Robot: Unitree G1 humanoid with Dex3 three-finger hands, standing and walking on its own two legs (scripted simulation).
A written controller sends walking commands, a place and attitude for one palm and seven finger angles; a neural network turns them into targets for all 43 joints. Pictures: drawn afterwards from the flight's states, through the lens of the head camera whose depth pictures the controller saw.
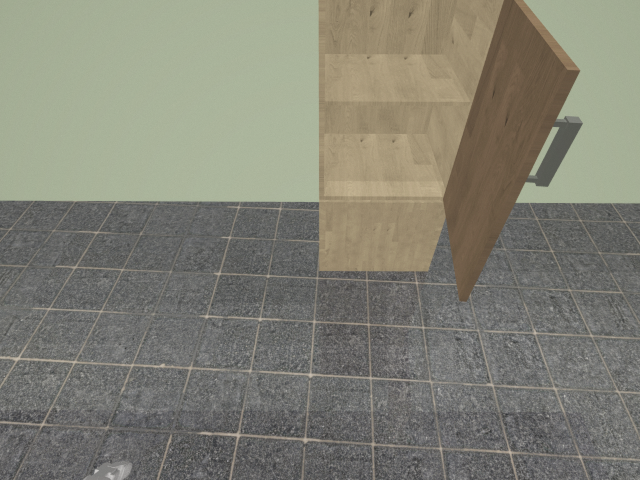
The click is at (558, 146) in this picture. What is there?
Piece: cupboard door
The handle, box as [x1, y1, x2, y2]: [526, 116, 582, 186]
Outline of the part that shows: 578,117 565,116 563,119 556,119 553,126 558,126 559,128 536,174 534,176 529,175 526,181 534,182 536,185 548,185 582,123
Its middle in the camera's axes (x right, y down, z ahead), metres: +0.41 -0.16 +0.71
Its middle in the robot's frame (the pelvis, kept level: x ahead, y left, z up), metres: +0.66 -0.37 +0.07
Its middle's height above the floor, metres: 0.84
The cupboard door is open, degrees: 84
